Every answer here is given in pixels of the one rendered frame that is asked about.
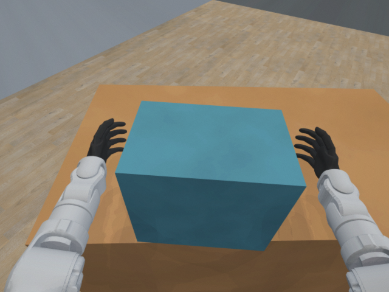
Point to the pedestal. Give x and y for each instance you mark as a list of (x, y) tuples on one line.
[(303, 255)]

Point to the robot left hand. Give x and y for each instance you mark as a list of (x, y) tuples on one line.
[(101, 143)]

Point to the left robot forearm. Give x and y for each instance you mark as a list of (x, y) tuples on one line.
[(68, 225)]

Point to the robot right upper arm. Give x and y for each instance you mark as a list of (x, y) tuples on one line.
[(373, 278)]

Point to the carton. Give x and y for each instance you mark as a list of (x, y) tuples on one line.
[(206, 175)]

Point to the robot left upper arm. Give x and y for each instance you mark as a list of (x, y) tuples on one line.
[(49, 270)]

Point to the right robot forearm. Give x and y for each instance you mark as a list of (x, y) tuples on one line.
[(361, 241)]

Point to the robot right hand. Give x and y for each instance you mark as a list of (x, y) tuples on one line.
[(323, 153)]

